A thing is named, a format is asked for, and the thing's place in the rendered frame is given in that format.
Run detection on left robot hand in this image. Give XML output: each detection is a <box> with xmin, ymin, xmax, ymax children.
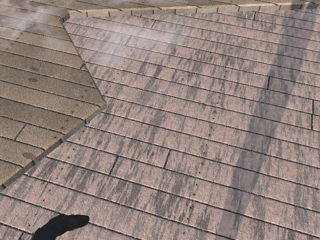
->
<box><xmin>31</xmin><ymin>213</ymin><xmax>90</xmax><ymax>240</ymax></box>

